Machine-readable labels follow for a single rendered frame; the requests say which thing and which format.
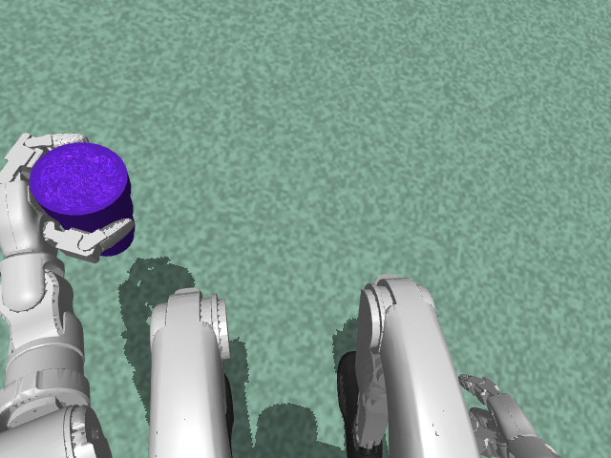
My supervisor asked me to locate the left robot hand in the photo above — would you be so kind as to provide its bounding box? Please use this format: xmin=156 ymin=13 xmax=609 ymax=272
xmin=0 ymin=133 xmax=135 ymax=263

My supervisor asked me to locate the right robot arm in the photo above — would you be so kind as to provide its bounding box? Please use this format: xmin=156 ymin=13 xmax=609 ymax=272
xmin=507 ymin=436 xmax=562 ymax=458

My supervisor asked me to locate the cup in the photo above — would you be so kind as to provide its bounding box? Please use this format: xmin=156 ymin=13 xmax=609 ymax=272
xmin=29 ymin=142 xmax=135 ymax=257

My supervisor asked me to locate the right robot hand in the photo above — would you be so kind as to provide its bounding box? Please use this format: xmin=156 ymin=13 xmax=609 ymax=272
xmin=458 ymin=374 xmax=538 ymax=458

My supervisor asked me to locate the right robot foot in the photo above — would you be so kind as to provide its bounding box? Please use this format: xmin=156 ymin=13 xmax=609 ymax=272
xmin=337 ymin=351 xmax=383 ymax=458

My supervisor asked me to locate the left robot arm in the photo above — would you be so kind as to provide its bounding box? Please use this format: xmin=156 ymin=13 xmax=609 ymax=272
xmin=0 ymin=252 xmax=113 ymax=458

